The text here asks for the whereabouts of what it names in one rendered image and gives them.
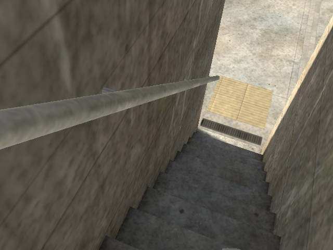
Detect stairs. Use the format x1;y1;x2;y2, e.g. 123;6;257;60
99;128;281;250

